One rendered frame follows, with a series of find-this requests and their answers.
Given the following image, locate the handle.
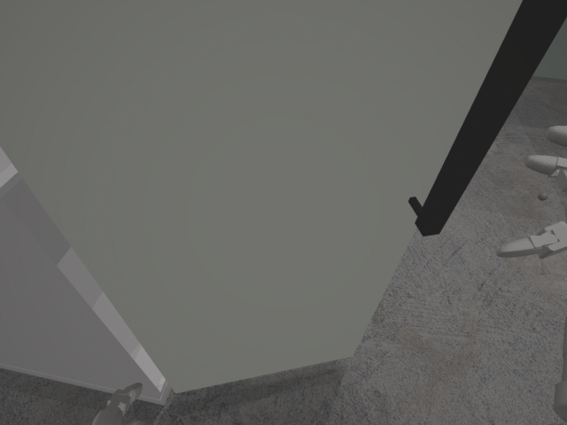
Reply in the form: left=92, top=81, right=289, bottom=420
left=408, top=0, right=567, bottom=236

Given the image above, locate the robot left hand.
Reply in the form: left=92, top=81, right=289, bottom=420
left=91, top=382, right=144, bottom=425

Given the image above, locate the robot right hand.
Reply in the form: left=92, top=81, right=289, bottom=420
left=497, top=126, right=567, bottom=259

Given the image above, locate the fridge door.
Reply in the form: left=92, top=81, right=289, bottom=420
left=0, top=0, right=523, bottom=394

